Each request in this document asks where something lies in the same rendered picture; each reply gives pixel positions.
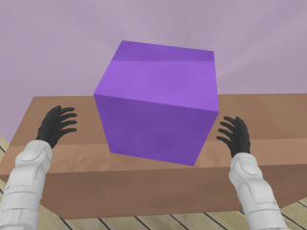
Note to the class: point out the robot left hand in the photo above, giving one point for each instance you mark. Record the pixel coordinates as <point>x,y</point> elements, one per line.
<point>51,129</point>

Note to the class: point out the robot left forearm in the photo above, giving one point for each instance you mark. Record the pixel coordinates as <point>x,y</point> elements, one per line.
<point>23,192</point>

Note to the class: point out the robot right forearm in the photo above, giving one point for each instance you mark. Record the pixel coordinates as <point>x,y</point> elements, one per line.
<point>255,194</point>

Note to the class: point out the carton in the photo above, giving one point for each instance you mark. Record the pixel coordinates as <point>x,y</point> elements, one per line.
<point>158,102</point>

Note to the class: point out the robot right hand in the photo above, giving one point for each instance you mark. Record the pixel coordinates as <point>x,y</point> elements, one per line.
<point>239,138</point>

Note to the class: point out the pedestal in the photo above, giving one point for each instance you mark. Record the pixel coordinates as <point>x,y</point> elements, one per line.
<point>87,181</point>

